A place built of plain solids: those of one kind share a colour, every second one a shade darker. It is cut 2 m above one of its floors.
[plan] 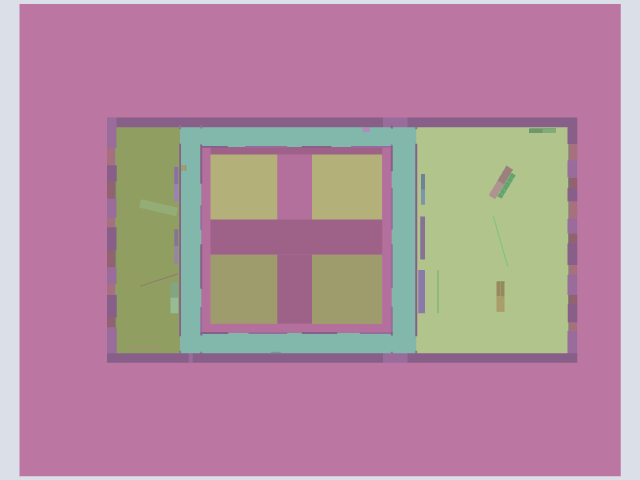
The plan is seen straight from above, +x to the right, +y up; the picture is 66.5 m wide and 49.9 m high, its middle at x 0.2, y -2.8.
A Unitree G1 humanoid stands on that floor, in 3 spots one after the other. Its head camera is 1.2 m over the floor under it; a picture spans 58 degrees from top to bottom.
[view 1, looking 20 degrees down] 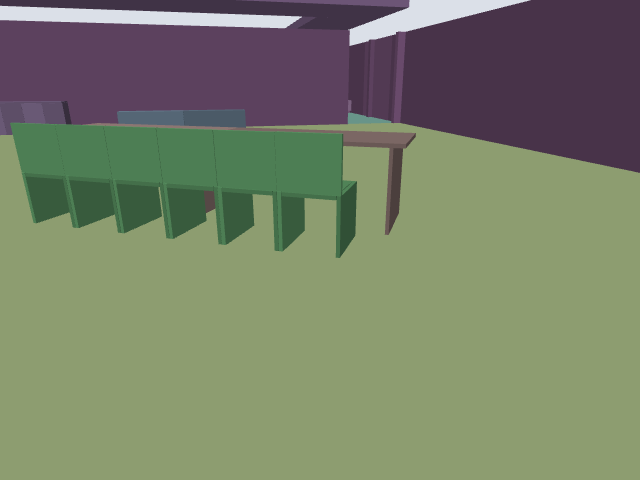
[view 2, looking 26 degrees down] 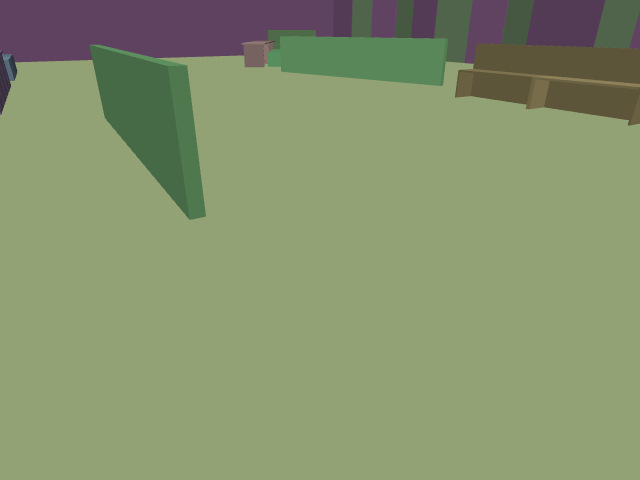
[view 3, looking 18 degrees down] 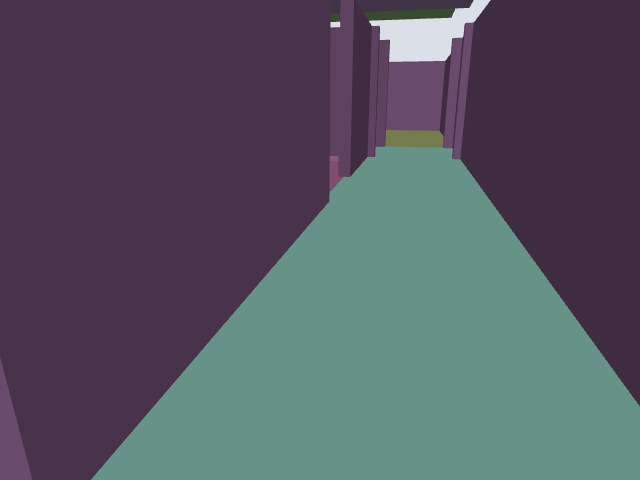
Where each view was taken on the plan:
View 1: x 23.34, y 3.08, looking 166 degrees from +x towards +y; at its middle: floor_refectory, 3.51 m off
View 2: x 11.76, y -13.27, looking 59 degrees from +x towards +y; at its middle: floor_refectory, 2.74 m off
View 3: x -2.44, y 7.96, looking -168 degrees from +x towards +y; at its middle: floor_corr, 3.88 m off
